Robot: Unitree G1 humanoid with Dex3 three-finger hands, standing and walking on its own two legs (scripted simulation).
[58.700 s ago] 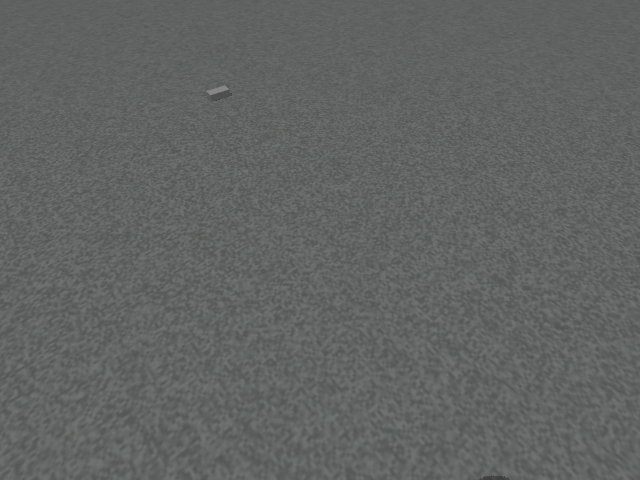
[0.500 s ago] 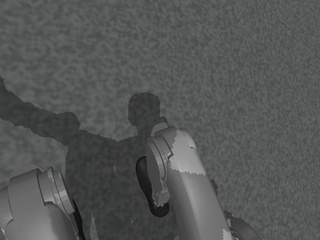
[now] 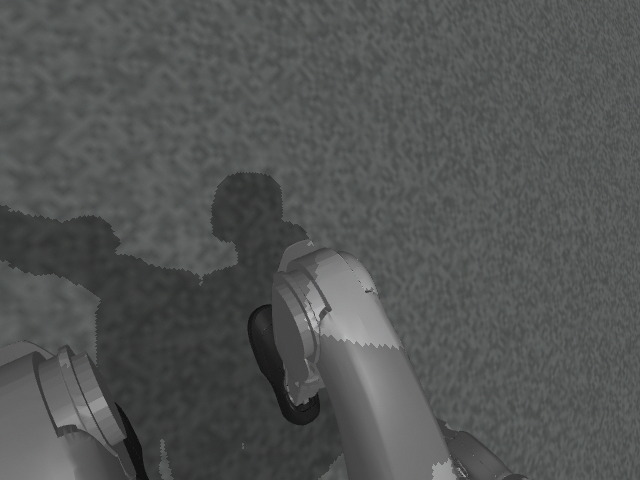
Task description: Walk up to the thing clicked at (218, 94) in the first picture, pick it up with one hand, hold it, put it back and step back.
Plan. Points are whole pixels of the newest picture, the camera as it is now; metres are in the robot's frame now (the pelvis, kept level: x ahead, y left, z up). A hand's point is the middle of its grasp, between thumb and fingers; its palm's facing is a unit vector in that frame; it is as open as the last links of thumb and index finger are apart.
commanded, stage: rest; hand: left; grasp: from above
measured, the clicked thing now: out of the picture +0.48 +0.36 -0.27
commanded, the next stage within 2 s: open in 0.56 s
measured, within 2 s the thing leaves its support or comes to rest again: rests again in 0.16 s
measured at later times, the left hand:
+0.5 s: hand out of the picture +0.47 +0.35 -0.25, palm faces -0.38 -0.25 -0.89, open 9.2 cm
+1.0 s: hand out of the picture +0.47 +0.35 -0.25, palm faces -0.38 -0.24 -0.89, open 11.0 cm
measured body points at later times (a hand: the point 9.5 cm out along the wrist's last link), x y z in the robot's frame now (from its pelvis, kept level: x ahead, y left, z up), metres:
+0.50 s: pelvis +0.00 +0.00 +0.00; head +0.30 +0.12 +0.31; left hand +0.49 +0.36 -0.20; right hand +0.02 -0.25 -0.04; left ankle +0.06 +0.12 -0.28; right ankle +0.12 -0.13 -0.27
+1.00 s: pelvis +0.00 +0.00 +0.01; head +0.30 +0.12 +0.31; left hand +0.49 +0.36 -0.20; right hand +0.01 -0.25 -0.03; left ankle +0.06 +0.12 -0.28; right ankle +0.12 -0.13 -0.27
